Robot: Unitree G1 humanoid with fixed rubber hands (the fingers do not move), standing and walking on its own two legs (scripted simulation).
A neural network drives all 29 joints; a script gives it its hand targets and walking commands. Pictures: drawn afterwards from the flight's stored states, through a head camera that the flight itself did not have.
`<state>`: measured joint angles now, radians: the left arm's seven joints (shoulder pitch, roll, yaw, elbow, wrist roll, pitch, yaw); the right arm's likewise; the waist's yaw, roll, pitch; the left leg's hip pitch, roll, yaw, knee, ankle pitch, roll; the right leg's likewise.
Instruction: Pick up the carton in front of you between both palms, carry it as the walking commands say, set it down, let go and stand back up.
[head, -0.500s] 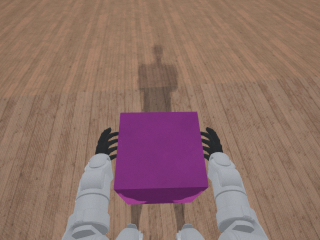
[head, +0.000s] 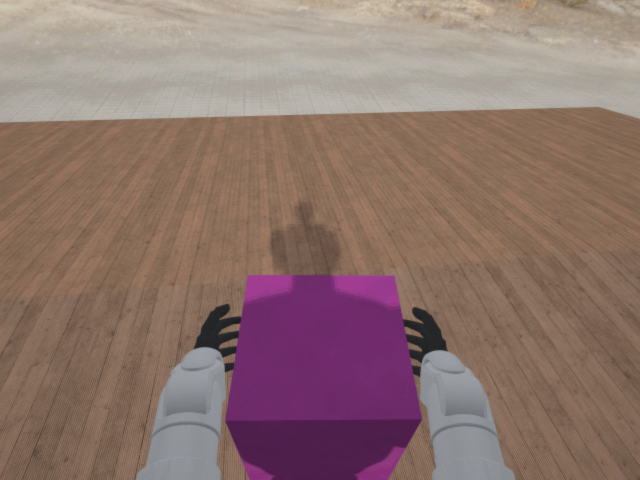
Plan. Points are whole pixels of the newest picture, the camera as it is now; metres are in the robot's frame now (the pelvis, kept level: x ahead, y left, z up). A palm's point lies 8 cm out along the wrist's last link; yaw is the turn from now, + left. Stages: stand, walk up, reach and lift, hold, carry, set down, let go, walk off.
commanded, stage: reach and lift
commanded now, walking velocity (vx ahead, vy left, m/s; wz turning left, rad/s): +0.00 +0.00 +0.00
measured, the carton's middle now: (320, 381) +0.31 +0.00 -0.05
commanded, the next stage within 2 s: hold in 0.90 s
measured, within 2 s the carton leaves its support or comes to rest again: neither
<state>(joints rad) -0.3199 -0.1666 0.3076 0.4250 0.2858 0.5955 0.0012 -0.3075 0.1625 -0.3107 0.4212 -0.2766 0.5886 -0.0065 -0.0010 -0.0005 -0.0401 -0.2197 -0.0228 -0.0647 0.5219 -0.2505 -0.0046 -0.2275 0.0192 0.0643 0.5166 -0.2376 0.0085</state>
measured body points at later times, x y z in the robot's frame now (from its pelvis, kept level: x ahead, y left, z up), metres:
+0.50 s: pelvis +0.00 +0.00 +0.01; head -0.02 +0.00 +0.45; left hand +0.31 +0.15 +0.03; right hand +0.31 -0.15 +0.03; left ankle +0.02 +0.12 -0.73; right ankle +0.03 -0.13 -0.74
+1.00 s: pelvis +0.01 +0.00 +0.01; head -0.02 +0.00 +0.46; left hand +0.31 +0.15 +0.04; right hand +0.31 -0.15 +0.04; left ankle +0.02 +0.12 -0.73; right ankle +0.03 -0.13 -0.73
